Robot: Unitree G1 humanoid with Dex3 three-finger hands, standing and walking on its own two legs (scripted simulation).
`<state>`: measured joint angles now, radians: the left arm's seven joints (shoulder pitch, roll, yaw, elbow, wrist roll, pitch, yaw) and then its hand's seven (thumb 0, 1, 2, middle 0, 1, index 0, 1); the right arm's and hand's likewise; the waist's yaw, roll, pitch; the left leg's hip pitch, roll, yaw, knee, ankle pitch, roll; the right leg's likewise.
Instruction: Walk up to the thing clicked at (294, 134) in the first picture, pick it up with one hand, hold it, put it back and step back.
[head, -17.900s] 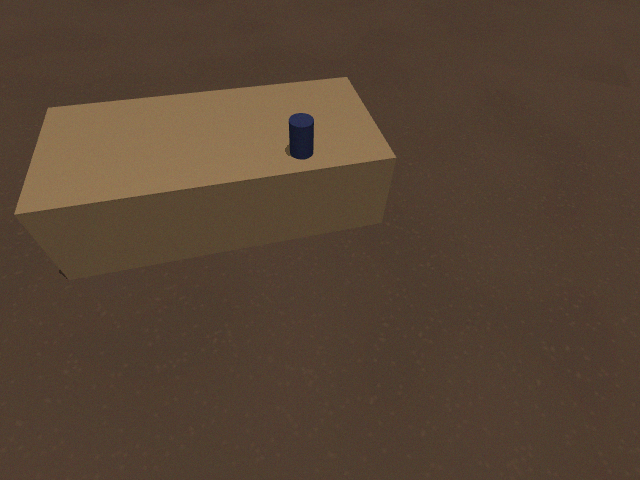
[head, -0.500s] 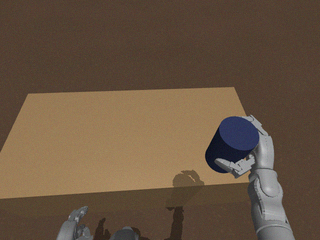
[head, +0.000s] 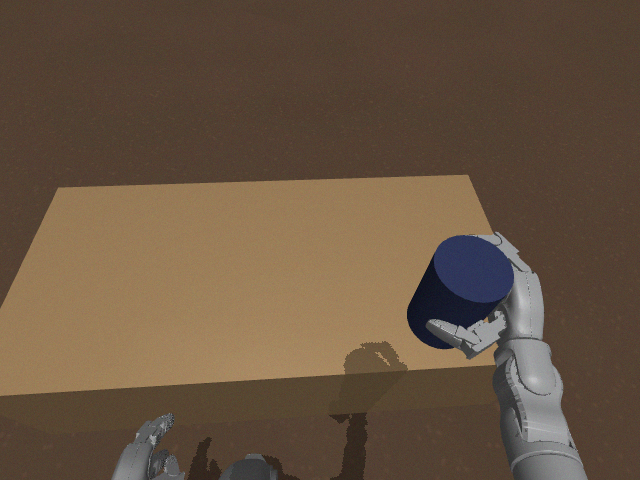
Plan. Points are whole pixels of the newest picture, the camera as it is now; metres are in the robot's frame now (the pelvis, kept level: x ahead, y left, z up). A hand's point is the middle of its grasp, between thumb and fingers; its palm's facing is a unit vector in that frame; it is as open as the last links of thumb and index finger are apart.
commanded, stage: hold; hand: right
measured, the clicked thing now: (453, 295) +0.33 -0.15 +0.05
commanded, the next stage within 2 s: crouch in 0.58 s
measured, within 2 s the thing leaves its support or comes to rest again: neither
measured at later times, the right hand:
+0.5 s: hand (466, 288) +0.33 -0.16 +0.06, palm faces +0.09 +1.00 -0.01, open 11.8 cm
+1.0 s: hand (449, 296) +0.35 -0.16 +0.02, palm faces +0.08 +1.00 +0.01, open 11.7 cm
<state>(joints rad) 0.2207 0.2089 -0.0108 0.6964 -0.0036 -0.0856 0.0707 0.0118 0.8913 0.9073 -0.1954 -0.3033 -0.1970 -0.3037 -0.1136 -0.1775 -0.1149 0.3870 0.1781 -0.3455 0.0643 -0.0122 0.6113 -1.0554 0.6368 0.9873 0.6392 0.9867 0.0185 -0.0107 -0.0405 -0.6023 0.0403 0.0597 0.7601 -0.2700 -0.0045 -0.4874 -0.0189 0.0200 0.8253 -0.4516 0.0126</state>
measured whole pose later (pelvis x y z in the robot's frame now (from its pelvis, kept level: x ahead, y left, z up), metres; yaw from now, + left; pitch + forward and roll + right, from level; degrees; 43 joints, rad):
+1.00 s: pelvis +0.00 +0.01 -0.02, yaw +0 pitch +11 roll +0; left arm 0.20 0.22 0.00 0.70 0.01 -0.10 0.06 0.01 0.90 0.91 -0.19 -0.31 -0.20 -0.30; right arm -0.23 -0.18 -0.15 0.56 0.18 -0.43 0.08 -0.01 0.61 -1.04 0.65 0.96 0.66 0.96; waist 0.03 0.01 -0.05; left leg -0.76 0.05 0.06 0.88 -0.31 0.00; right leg -0.64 -0.01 0.03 0.93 -0.49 0.02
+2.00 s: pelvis -0.06 -0.01 -0.20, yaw -1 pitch +34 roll +1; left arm 0.24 0.27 -0.01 0.68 0.06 -0.07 -0.02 0.01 0.91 0.90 -0.20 -0.31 -0.21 -0.30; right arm -0.92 -0.39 -0.38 1.11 0.05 -0.53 0.09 -0.01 0.60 -1.05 0.63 0.98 0.64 0.98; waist 0.17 -0.02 -0.16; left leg -1.76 0.09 0.03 1.59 -0.43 -0.01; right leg -1.64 0.02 0.03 1.73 -0.68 0.00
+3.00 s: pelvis -0.08 -0.01 -0.29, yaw -2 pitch +37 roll +2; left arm 0.23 0.31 -0.02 0.68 0.08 -0.02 -0.04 0.00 0.89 0.90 -0.21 -0.31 -0.21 -0.31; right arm -1.03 -0.42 -0.38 1.14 0.00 -0.54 0.07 -0.01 0.60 -1.05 0.62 1.00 0.63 0.99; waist 0.21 -0.02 -0.13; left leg -2.08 0.12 0.01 1.89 -0.46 -0.01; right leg -1.96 0.06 0.03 2.04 -0.73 -0.01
